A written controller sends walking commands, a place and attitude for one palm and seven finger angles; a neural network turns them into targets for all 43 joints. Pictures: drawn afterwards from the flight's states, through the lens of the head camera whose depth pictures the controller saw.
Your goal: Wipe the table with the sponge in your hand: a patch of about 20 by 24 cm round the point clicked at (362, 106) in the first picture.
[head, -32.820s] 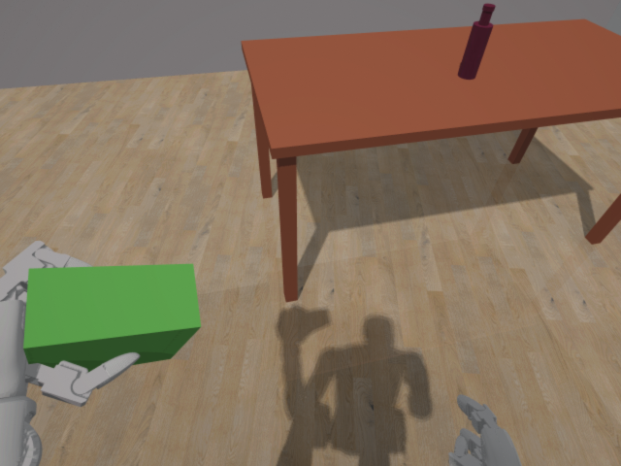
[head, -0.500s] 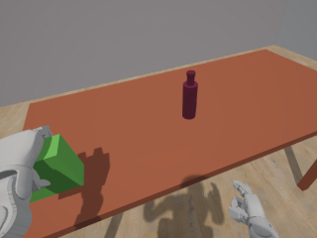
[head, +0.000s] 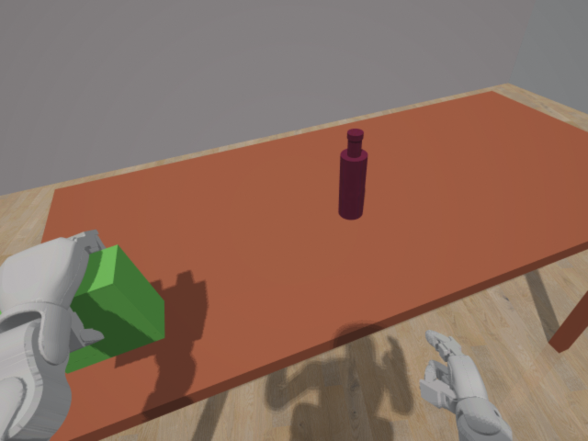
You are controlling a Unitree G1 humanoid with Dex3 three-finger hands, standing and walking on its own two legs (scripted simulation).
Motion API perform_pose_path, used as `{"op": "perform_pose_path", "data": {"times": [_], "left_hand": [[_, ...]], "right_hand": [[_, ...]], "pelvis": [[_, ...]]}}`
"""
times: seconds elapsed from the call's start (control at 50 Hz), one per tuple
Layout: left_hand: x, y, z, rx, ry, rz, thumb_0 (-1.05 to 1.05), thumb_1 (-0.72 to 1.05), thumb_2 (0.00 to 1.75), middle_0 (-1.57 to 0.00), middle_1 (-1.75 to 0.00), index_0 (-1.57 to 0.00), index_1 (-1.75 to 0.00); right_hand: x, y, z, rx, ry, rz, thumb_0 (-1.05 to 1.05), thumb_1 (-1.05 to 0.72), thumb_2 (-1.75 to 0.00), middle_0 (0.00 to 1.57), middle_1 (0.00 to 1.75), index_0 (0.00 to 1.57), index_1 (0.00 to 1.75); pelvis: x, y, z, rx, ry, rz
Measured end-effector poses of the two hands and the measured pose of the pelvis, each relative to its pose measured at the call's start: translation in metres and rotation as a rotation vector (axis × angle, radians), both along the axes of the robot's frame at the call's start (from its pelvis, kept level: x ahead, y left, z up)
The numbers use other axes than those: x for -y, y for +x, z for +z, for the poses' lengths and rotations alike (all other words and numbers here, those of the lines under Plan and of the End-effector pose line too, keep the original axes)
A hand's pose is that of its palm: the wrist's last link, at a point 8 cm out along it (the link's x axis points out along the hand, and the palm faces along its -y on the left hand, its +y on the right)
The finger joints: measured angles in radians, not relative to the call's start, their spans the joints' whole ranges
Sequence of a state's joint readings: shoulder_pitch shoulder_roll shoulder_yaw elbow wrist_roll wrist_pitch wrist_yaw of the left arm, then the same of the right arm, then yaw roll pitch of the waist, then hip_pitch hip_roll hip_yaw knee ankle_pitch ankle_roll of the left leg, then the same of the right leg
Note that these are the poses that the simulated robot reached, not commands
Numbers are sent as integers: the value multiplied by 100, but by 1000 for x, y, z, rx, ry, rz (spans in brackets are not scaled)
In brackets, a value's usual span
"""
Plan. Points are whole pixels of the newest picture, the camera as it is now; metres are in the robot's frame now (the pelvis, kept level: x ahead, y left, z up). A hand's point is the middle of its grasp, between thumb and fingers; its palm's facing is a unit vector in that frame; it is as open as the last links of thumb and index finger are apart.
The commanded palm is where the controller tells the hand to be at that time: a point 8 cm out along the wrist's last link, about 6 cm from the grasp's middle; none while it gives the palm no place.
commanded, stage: bring the sponge back beside the body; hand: left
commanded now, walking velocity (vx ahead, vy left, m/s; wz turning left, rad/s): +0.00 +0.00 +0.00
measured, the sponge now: (101, 320) +0.21 +0.31 +0.09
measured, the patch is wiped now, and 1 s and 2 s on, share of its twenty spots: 1.00 1.00 1.00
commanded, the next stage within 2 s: step back with the hand held close in 1.36 s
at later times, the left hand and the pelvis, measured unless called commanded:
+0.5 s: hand (97, 309) +0.20 +0.30 +0.12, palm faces +0.13 -0.13 -0.98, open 10.4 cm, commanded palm +0.16 +0.29 +0.20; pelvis +0.00 -0.01 +0.00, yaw +0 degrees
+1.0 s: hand (119, 320) +0.20 +0.27 +0.11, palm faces +0.13 -0.17 -0.98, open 10.4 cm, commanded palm +0.16 +0.26 +0.18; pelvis +0.00 -0.01 +0.00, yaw -1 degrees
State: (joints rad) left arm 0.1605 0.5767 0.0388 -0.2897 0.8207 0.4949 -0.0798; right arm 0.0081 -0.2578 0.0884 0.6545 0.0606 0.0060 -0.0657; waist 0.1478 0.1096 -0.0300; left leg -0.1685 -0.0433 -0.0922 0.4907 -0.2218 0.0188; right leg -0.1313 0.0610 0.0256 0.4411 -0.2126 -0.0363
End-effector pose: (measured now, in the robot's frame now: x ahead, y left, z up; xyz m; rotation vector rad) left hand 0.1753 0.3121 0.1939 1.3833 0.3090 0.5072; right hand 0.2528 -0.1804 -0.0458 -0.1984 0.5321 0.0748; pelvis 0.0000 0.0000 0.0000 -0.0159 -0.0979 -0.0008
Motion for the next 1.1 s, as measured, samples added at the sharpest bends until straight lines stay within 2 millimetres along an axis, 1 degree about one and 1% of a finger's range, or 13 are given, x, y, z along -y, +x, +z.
{"op": "perform_pose_path", "data": {"times": [0.14, 0.38, 0.76, 1.0, 1.1], "left_hand": [[10, 0, -6, -7, -1, -28, -1, -53, 102, -69, -131, -73, -131], [14, -1, -13, -15, -12, -15, -1, -53, 102, -69, -131, -73, -131], [32, -2, -24, -15, -32, -39, -1, -53, 102, -69, -131, -73, -131], [41, -2, -36, -27, -60, -45, -1, -53, 102, -69, -131, -73, -131], [45, -1, -38, -24, -62, -58, -1, -53, 102, -69, -131, -73, -131]], "right_hand": [[5, -3, -3, -5, -3, -12, 2, -91, -90, 20, 30, 20, 30], [12, -3, -4, -4, 0, -20, 2, -91, -90, 20, 30, 20, 30], [14, 1, 0, 13, 8, -17, 2, -91, -90, 20, 30, 20, 30], [18, -2, 1, 11, 4, -27, 2, -91, -90, 20, 30, 20, 30], [20, -3, 1, 10, 1, -34, 2, -91, -90, 20, 30, 20, 30]], "pelvis": [[1, 1, 0, 1, 1, -3], [5, 2, 0, 1, 1, -4], [9, 4, 0, 7, 4, -9], [11, 3, 0, 10, 4, -14], [11, 4, 1, 12, 5, -17]]}}
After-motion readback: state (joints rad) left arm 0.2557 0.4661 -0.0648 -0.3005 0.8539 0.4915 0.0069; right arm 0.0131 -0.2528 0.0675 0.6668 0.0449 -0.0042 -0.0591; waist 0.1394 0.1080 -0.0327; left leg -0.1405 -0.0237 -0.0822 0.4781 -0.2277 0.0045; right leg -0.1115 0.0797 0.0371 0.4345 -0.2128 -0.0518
